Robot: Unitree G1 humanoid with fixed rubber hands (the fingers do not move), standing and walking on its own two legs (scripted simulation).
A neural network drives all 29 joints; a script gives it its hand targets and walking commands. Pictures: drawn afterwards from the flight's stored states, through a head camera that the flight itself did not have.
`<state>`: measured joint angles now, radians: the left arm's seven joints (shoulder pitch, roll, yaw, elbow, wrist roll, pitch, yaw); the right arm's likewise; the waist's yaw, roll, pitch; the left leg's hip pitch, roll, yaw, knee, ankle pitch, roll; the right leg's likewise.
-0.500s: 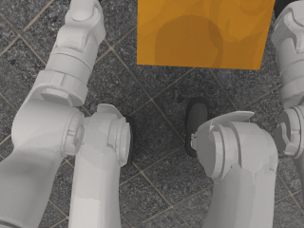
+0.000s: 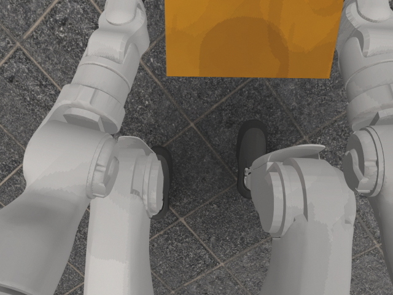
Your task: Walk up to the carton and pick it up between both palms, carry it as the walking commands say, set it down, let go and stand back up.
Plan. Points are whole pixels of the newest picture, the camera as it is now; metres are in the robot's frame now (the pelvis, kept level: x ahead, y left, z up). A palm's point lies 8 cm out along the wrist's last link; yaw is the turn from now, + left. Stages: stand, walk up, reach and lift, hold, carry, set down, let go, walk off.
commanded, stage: reach and lift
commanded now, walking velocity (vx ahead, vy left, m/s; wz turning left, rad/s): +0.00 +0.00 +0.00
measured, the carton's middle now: (240, 12) +0.51 -0.08 -0.26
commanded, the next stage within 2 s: none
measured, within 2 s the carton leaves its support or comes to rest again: leaves its support in 0.52 s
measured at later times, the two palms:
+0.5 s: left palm out of the picture +0.54 +0.07 -0.19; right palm out of the picture +0.53 -0.23 -0.20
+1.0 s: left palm out of the picture +0.54 +0.09 -0.16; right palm out of the picture +0.53 -0.21 -0.18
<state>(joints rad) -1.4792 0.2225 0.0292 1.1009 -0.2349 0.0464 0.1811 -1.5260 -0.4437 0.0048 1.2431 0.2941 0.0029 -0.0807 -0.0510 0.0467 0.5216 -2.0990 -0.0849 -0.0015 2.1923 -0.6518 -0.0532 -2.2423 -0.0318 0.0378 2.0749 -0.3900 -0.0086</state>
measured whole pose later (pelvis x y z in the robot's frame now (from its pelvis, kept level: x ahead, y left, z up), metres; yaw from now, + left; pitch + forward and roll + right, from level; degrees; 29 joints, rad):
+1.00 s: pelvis +0.00 +0.01 +0.00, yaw +2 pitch +29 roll +1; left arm -1.41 0.11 0.27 0.88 -0.09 0.20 0.22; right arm -1.45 -0.38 -0.15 1.00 0.08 0.21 -0.09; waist -0.07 0.11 0.52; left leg -2.06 -0.17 -0.02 2.20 -0.64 -0.06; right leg -2.16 0.01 0.09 2.10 -0.43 0.07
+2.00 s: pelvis -0.02 +0.00 +0.08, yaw +0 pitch +26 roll +2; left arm -1.27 0.01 0.42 0.56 0.07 0.34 0.16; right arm -1.39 -0.27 -0.29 0.74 -0.07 0.38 -0.04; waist -0.07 0.05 0.52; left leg -1.80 -0.13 -0.04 1.92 -0.58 -0.06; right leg -1.91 0.03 0.08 1.83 -0.37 0.04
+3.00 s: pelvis -0.01 +0.00 +0.19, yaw -2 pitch +17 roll +2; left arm -1.09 -0.03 0.44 0.47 0.09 0.40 0.11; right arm -1.23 -0.17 -0.30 0.64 -0.10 0.44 -0.06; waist -0.06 0.04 0.52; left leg -1.35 -0.10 -0.05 1.58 -0.53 -0.05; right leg -1.46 0.04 0.09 1.50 -0.34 0.04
